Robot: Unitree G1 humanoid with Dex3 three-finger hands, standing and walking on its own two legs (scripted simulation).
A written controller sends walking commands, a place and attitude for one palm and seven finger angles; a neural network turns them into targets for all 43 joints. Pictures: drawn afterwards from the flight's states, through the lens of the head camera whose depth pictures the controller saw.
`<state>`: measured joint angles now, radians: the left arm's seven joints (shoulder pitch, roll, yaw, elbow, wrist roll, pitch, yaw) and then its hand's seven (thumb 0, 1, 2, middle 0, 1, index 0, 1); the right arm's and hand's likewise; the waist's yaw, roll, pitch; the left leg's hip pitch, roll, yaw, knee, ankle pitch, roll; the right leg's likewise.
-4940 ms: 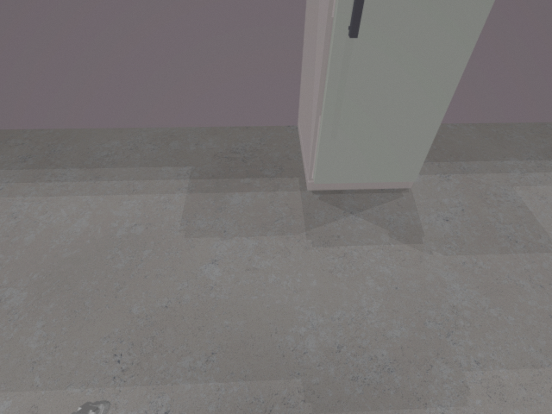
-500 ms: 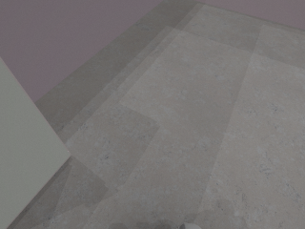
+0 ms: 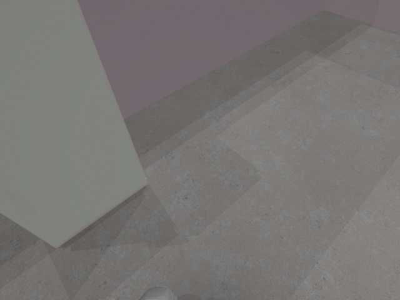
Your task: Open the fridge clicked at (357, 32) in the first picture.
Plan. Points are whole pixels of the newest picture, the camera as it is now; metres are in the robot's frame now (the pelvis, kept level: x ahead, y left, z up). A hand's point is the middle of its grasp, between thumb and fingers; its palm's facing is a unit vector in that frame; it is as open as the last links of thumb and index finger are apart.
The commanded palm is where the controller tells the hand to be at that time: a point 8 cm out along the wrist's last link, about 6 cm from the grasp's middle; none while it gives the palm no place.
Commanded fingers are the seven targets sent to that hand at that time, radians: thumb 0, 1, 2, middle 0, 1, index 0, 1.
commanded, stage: turn to face it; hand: left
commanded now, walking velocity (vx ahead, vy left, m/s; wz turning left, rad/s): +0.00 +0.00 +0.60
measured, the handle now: out of the picture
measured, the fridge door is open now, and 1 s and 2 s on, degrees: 0 0 0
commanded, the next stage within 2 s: take the last steps up to it in 1.16 s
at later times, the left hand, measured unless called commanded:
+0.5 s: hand out of the picture +0.02 +0.26 -0.16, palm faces +0.31 -0.91 -0.27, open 7.4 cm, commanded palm none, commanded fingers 0.00 0.90 0.90 -0.20 -0.30 -0.20 -0.30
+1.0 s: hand out of the picture -0.13 +0.24 -0.19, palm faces +0.58 -0.78 -0.24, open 7.4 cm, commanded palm none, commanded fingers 0.00 0.90 0.90 -0.20 -0.30 -0.20 -0.30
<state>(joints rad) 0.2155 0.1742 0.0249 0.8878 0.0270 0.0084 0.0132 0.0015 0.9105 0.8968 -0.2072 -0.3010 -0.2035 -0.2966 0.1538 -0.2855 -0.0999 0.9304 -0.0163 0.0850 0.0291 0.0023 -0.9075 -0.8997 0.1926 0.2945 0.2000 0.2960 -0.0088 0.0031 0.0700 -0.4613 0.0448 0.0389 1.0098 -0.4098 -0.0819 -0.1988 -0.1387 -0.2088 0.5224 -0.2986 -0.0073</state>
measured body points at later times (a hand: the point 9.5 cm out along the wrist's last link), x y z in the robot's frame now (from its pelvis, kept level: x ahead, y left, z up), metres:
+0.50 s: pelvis -0.01 +0.03 +0.00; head +0.02 +0.04 +0.44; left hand +0.01 +0.31 -0.14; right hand +0.14 -0.20 -0.14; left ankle -0.02 +0.14 -0.74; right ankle +0.04 -0.12 -0.71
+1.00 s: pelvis -0.05 +0.04 -0.02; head -0.03 +0.08 +0.43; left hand -0.16 +0.28 -0.17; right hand +0.18 -0.13 -0.14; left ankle -0.09 +0.12 -0.74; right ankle +0.03 -0.10 -0.72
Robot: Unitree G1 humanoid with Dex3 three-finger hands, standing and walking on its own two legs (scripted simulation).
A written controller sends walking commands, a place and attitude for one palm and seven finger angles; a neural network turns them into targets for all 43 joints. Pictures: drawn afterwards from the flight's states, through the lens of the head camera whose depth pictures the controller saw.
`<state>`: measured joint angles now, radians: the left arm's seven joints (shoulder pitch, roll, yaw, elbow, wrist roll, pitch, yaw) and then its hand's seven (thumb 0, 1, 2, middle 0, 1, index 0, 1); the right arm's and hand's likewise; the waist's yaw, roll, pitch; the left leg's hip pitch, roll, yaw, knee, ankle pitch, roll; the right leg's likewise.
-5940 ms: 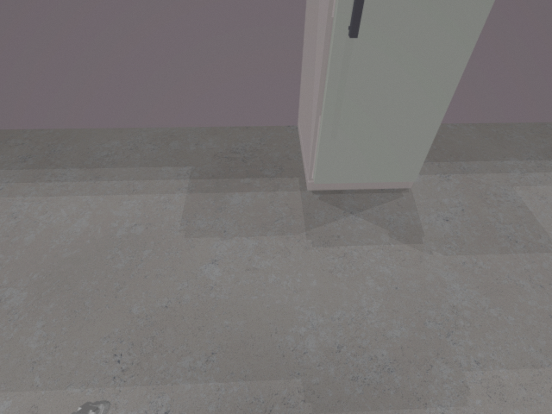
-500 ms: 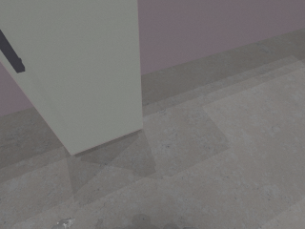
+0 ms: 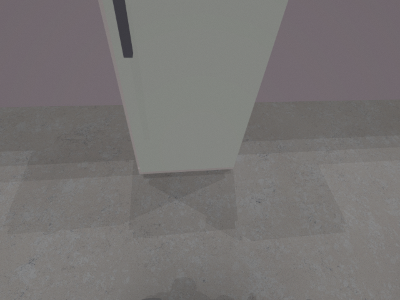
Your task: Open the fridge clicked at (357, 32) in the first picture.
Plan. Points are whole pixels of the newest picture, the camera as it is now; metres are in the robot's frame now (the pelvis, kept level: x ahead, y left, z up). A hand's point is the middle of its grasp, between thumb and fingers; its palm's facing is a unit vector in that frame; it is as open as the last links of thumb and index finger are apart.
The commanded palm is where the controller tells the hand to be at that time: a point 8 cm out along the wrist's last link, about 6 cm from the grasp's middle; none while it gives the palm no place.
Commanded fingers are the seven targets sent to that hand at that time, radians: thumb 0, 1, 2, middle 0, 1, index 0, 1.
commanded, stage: turn to face it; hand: left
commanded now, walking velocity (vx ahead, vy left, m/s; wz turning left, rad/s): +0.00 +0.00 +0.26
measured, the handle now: out of the picture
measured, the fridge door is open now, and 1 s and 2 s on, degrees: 0 0 0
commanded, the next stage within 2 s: take the last steps up to it in 0.16 s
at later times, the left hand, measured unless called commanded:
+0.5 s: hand out of the picture +0.02 +0.17 -0.14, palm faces +0.16 -0.96 -0.22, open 7.4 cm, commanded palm none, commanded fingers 0.00 0.90 0.90 -0.20 -0.30 -0.20 -0.30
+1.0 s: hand out of the picture +0.01 +0.21 -0.16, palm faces +0.21 -0.97 -0.14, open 7.4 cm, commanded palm none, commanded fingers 0.00 0.90 0.90 -0.20 -0.30 -0.20 -0.30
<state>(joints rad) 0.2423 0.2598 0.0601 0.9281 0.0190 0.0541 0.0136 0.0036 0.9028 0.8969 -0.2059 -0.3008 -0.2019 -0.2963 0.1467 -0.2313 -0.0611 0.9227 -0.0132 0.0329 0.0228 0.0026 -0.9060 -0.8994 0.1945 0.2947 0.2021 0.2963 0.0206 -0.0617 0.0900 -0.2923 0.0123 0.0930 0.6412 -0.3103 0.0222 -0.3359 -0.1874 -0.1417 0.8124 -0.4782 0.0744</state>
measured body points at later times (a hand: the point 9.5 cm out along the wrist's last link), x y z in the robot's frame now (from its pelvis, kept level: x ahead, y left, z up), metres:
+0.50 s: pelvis -0.01 -0.01 +0.02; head -0.02 -0.04 +0.46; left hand +0.01 +0.22 -0.12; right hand +0.04 -0.24 -0.15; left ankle +0.00 +0.10 -0.69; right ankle -0.01 -0.12 -0.72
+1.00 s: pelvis +0.10 +0.06 +0.01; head +0.11 +0.07 +0.46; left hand +0.00 +0.26 -0.15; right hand +0.20 -0.16 -0.13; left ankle +0.11 +0.17 -0.72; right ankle +0.06 -0.07 -0.65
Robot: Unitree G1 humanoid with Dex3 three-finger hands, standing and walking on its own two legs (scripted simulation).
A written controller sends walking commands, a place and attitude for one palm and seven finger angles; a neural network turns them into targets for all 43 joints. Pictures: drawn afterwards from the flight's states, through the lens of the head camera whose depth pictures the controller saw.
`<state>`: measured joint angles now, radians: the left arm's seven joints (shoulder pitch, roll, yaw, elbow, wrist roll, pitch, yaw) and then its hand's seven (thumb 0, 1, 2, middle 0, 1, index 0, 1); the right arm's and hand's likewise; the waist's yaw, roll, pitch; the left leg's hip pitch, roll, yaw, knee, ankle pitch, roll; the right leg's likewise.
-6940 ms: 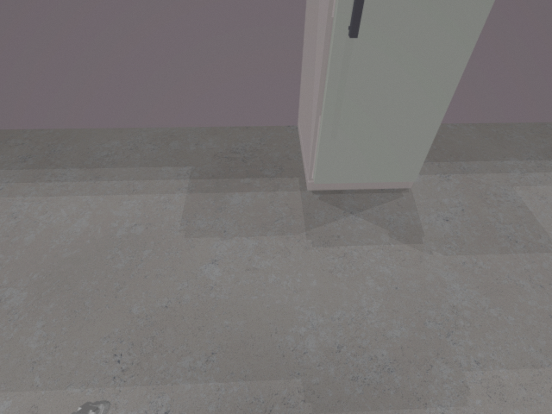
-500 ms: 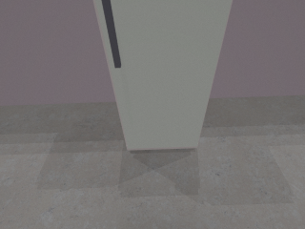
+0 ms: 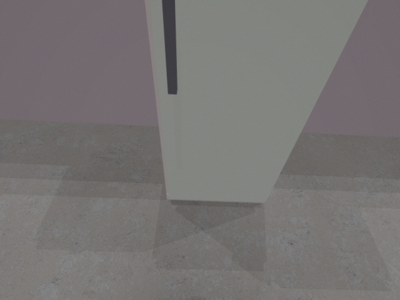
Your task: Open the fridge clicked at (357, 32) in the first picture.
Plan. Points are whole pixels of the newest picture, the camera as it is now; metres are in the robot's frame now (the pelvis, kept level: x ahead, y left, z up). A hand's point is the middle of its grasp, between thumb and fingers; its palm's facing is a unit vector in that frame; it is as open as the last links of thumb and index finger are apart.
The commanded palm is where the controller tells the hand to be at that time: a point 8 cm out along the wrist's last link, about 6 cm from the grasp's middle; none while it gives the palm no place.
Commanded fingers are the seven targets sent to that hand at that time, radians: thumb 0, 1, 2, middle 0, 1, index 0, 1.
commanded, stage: take the last steps up to it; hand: left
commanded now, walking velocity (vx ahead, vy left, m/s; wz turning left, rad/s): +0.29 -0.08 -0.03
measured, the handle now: (170, 11) +0.67 +0.13 +0.26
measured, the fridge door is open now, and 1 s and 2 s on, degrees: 0 0 0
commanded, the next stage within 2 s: come to a stop and stand still in 0.34 s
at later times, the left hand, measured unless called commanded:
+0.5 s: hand (147, 275) +0.20 +0.13 -0.16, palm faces +0.06 -0.97 -0.22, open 7.2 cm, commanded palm none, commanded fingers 0.00 0.90 0.90 -0.20 -0.30 -0.20 -0.30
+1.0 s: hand (149, 272) +0.21 +0.14 -0.18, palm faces +0.02 -0.96 -0.28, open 7.4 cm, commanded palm none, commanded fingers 0.00 0.90 0.90 -0.20 -0.30 -0.20 -0.30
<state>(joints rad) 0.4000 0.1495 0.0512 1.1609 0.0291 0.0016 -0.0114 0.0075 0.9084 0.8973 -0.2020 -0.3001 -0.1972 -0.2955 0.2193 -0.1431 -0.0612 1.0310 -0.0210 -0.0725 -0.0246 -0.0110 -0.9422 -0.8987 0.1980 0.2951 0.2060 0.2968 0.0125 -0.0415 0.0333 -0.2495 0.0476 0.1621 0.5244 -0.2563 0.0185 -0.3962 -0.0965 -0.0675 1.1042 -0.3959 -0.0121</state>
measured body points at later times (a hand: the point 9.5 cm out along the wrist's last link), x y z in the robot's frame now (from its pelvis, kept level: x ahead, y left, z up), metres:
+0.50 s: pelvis +0.17 -0.05 +0.01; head +0.18 -0.06 +0.46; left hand +0.20 +0.19 -0.14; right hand +0.19 -0.28 -0.15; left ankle +0.18 +0.08 -0.68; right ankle +0.18 -0.14 -0.73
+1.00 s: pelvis +0.16 -0.06 -0.02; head +0.17 -0.08 +0.43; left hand +0.21 +0.19 -0.16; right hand +0.26 -0.30 -0.17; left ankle +0.25 +0.06 -0.73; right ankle +0.18 -0.19 -0.73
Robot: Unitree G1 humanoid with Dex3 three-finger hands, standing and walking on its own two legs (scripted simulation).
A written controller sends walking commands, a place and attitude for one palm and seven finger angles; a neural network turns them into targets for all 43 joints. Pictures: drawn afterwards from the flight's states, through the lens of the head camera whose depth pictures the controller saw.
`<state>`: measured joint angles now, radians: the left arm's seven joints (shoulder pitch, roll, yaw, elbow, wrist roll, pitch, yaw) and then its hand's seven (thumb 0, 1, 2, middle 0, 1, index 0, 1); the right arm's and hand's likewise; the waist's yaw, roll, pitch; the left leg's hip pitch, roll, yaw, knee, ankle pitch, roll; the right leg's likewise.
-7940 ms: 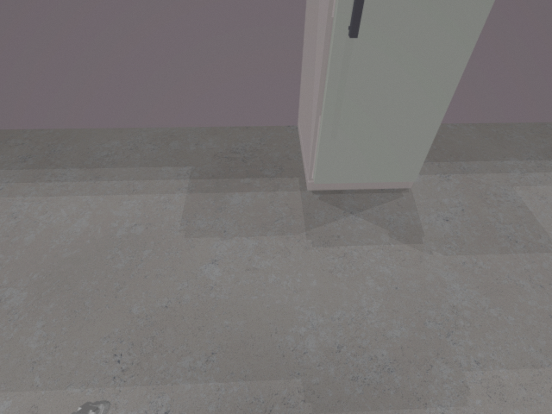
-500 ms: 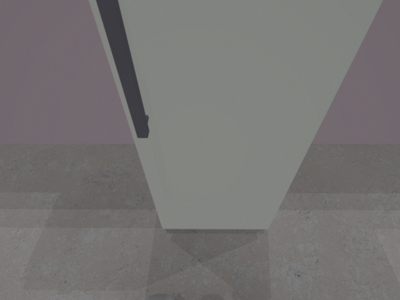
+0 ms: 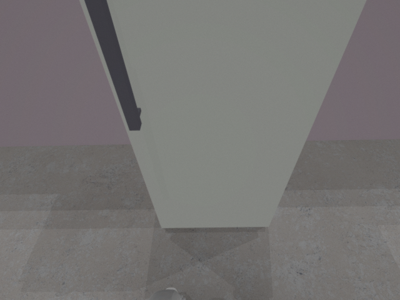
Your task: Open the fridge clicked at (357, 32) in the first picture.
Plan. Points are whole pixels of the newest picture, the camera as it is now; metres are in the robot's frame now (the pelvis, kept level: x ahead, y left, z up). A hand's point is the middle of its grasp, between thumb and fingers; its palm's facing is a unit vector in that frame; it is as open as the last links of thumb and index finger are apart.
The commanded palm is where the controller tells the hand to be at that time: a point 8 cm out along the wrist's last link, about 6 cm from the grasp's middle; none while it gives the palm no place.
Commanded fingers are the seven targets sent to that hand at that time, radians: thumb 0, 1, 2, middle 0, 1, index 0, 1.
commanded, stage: come to a stop and stand still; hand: left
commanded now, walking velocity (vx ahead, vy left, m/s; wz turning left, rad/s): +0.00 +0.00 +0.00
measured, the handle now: (112, 37) +0.50 +0.19 +0.28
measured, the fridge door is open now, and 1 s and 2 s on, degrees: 0 0 0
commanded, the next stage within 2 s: look again from close up in 1.32 s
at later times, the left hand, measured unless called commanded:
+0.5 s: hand out of the picture -0.02 +0.16 -0.15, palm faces +0.05 -0.98 -0.21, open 7.4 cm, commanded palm none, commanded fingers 0.00 0.90 0.90 -0.20 -0.30 -0.20 -0.30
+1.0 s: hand out of the picture -0.12 +0.13 -0.15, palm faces +0.12 -0.97 -0.19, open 7.4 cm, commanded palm none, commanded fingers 0.00 0.90 0.90 -0.20 -0.30 -0.20 -0.30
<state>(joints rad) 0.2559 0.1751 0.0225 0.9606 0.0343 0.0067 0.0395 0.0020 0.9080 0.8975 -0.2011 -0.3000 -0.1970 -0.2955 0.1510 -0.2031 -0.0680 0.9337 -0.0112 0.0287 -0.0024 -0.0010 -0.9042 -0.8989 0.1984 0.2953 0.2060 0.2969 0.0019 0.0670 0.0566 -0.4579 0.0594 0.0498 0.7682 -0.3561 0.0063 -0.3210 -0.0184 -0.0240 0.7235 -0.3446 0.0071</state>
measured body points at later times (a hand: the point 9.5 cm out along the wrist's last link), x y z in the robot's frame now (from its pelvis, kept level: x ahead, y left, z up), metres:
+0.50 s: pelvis -0.06 -0.02 +0.02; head -0.07 -0.03 +0.47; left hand -0.03 +0.21 -0.13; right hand -0.10 -0.23 -0.15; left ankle +0.01 +0.10 -0.71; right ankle +0.01 -0.13 -0.71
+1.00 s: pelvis -0.11 -0.03 +0.01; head -0.13 -0.05 +0.46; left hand -0.13 +0.19 -0.14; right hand -0.06 -0.26 -0.14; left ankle -0.03 +0.09 -0.69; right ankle -0.04 -0.12 -0.71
